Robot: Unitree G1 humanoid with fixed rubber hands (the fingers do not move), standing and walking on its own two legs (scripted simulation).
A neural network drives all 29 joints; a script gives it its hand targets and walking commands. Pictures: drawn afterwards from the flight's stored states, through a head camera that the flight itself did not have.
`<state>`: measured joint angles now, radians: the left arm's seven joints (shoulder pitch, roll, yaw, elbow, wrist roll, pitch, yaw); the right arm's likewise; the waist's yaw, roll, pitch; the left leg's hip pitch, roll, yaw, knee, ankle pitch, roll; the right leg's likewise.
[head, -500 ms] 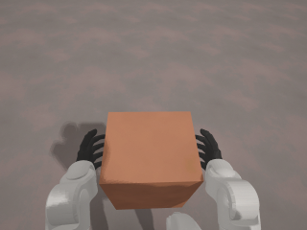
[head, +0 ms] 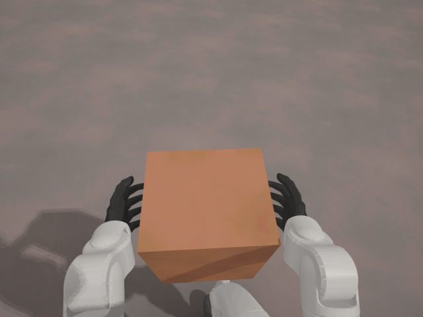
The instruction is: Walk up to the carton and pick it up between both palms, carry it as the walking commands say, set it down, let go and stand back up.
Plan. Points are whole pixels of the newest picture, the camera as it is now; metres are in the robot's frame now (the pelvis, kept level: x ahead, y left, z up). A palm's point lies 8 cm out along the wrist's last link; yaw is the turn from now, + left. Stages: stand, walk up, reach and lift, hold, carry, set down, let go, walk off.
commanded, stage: carry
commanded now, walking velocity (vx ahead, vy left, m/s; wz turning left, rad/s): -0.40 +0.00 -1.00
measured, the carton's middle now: (206, 223) +0.29 +0.00 +0.01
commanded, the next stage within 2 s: none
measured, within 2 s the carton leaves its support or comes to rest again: neither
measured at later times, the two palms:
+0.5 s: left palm out of the picture +0.07 -0.04 +0.08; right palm out of the picture -0.08 -0.28 +0.08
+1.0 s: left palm out of the picture -0.20 -0.09 +0.07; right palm out of the picture -0.44 -0.22 +0.05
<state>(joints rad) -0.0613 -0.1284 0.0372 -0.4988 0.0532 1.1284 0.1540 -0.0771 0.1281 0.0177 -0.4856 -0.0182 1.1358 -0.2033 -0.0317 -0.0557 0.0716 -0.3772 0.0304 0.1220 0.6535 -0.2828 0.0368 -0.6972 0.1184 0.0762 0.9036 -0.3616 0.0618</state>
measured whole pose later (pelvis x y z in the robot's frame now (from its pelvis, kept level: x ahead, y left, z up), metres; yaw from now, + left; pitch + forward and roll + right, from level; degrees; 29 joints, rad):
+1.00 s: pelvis -0.45 +0.06 -0.01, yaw -56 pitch -1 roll +1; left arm -0.08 -0.13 0.02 -0.39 0.03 1.17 0.17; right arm -0.03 0.13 -0.02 -0.45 -0.02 1.18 -0.20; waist -0.04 0.05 0.06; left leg -0.62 0.11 0.02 1.25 -0.45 -0.10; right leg -0.48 0.07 0.08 0.73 -0.22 -0.02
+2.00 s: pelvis -0.63 +0.44 +0.01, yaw -114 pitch +0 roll +0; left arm -0.01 -0.13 0.01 -0.57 0.02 1.19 0.19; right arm -0.01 0.13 0.04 -0.55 -0.03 1.17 -0.19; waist 0.04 -0.03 0.03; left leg -0.30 0.10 0.12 0.63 -0.32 -0.03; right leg -0.68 0.09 0.02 1.28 -0.37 0.07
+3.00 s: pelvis -0.59 +0.70 +0.01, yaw -128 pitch +1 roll +0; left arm -0.07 -0.13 0.01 -0.42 0.04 1.23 0.18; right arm -0.04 0.13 -0.01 -0.46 -0.06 1.23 -0.17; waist -0.02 -0.01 -0.08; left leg -0.36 0.08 0.14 0.52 -0.20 0.00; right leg -0.37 -0.03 -0.04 0.48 -0.13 0.00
